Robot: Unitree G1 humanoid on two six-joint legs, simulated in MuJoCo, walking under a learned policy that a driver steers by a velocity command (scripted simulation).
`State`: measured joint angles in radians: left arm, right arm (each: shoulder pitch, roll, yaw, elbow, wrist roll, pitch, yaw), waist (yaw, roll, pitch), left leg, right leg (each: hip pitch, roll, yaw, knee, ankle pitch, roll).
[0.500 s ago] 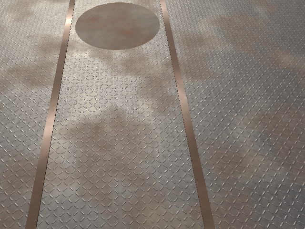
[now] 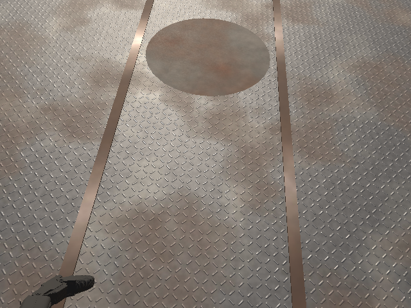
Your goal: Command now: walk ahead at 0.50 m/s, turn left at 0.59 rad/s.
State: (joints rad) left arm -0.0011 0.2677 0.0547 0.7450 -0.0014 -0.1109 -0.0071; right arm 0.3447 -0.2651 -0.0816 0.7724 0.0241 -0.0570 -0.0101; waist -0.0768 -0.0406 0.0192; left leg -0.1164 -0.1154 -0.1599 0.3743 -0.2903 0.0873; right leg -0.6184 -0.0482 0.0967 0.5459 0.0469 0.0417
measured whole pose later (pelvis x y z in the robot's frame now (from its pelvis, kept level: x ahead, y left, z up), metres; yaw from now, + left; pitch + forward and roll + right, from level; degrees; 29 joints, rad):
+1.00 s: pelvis +0.38 +0.04 -0.01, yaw +14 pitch +0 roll +1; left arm 0.20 0.23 0.02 0.88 0.02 0.00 0.02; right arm 0.20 -0.22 -0.03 0.83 -0.02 0.00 -0.01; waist -0.01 0.01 -0.01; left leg -0.29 -0.02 0.02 0.51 -0.21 0.01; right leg -0.28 -0.05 0.00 0.56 -0.28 0.03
